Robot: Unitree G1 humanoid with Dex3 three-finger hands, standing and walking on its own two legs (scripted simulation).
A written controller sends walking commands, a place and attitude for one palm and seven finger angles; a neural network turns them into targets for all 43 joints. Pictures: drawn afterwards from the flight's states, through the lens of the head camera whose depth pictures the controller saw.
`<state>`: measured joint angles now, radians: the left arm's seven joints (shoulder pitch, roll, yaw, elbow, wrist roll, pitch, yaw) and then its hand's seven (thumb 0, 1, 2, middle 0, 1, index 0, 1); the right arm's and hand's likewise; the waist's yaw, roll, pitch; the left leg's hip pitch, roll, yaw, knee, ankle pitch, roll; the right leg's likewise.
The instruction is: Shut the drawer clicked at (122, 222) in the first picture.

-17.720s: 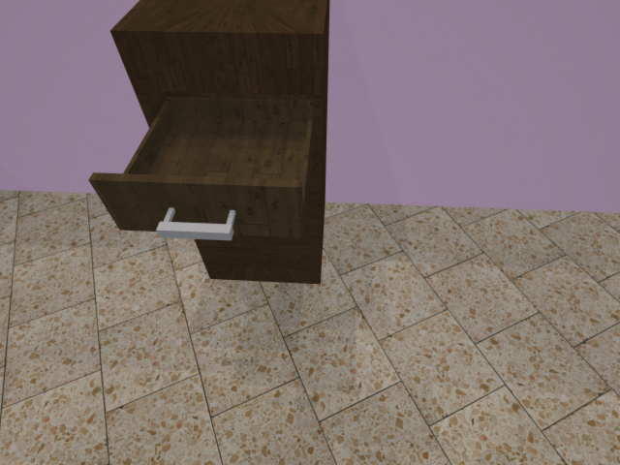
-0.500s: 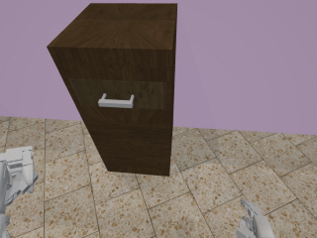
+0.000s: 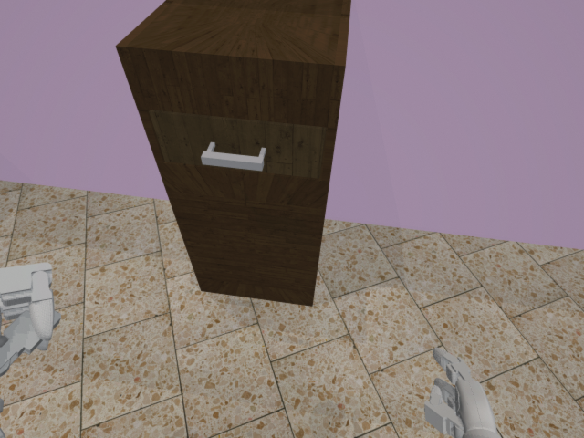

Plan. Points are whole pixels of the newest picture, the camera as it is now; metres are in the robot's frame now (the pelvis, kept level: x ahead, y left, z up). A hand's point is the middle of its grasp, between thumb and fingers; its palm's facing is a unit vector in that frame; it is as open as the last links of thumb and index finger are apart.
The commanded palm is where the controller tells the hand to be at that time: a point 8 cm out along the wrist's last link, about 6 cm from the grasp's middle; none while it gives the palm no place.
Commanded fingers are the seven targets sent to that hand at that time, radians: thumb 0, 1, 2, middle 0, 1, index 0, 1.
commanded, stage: step back with the hand held close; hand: left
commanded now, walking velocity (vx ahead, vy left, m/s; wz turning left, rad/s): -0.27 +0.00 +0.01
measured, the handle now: (235, 155) +0.68 +0.19 -0.03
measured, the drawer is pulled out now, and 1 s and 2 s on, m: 0.00 0.00 0.00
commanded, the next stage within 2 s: stop stepping back and stand still in 1.30 s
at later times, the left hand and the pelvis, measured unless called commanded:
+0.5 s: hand (55, 353) +0.15 +0.22 +0.17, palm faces +0.37 -0.77 -0.51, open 3.2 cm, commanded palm +0.08 +0.27 +0.19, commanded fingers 0.00 0.90 0.90 -1.40 -1.60 -1.40 -1.60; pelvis -0.04 -0.02 -0.01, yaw +1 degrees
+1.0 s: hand out of the picture +0.09 +0.19 +0.17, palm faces +0.29 -0.86 -0.43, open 3.3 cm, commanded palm +0.01 +0.24 +0.19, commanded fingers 0.00 0.90 0.90 -1.40 -1.60 -1.40 -1.60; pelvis -0.13 -0.03 +0.00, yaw -1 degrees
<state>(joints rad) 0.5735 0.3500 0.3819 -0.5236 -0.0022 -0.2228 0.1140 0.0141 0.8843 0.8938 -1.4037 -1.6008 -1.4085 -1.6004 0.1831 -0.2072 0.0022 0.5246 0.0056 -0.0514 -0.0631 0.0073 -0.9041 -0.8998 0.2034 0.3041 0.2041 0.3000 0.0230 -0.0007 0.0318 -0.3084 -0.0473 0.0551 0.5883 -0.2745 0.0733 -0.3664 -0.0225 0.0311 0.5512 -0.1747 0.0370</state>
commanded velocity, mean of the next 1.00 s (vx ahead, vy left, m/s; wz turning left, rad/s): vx -0.39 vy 0.00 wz -0.02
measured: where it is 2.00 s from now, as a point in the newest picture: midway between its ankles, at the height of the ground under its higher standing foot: outside the picture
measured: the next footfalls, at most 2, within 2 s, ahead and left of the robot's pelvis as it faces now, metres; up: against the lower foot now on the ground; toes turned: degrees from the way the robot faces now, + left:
right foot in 0.86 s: -0.20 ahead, -0.15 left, +0.00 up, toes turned +1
left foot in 1.30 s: -0.07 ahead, +0.07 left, +0.00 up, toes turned -2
